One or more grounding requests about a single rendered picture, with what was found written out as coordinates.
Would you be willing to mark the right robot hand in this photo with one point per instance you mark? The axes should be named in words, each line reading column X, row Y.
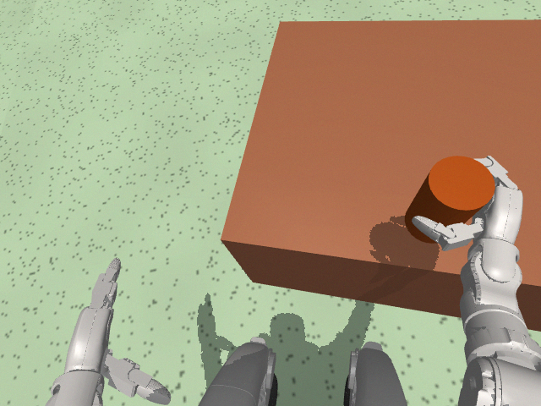
column 500, row 218

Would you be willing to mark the can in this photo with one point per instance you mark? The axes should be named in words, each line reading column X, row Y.
column 456, row 188

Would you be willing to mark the left robot arm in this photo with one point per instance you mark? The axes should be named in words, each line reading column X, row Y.
column 77, row 388

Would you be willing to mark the left robot hand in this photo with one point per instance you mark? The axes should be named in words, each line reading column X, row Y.
column 88, row 347

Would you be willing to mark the right robot arm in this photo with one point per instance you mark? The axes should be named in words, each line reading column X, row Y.
column 503, row 362

